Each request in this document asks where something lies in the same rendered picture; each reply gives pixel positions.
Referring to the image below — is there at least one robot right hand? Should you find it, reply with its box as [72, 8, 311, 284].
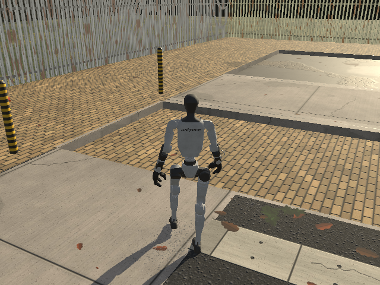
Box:
[208, 161, 222, 174]

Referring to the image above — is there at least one right robot foot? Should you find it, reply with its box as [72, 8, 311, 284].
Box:
[192, 237, 201, 254]

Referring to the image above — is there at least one robot right upper arm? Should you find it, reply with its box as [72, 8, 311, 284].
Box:
[203, 120, 219, 152]

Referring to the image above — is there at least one robot left forearm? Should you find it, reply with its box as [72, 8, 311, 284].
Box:
[154, 144, 168, 173]

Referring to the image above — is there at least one robot right forearm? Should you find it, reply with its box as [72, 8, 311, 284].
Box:
[212, 143, 221, 164]

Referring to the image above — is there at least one right robot shin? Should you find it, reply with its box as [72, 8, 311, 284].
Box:
[195, 204, 205, 245]

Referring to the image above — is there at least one robot left hand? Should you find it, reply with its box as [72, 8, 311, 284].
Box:
[153, 171, 166, 187]

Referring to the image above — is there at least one robot left upper arm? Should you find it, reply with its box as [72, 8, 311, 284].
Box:
[162, 119, 179, 153]

